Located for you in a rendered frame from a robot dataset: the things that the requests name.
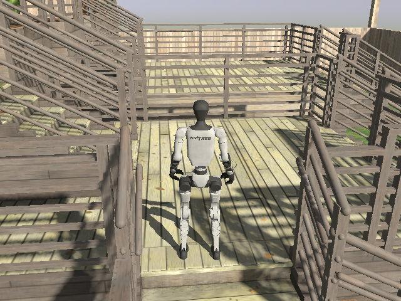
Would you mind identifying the right robot forearm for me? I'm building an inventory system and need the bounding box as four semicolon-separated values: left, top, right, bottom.
222;153;234;175

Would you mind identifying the robot left hand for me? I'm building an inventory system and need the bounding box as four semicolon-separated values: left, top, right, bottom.
169;169;184;181

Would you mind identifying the robot head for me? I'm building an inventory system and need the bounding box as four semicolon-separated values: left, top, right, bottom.
190;100;212;130

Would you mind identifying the right robot upper arm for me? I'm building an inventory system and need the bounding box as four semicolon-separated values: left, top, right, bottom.
214;127;229;162

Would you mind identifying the left robot forearm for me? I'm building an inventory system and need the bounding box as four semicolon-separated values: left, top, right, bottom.
170;152;180;172

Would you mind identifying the left robot upper arm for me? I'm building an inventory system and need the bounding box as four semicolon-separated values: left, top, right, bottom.
173;127;188;161

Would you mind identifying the robot right hand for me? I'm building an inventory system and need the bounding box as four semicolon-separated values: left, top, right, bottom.
220;172;235;185

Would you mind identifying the robot right foot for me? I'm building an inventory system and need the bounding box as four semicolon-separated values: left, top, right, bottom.
211;244;221;260

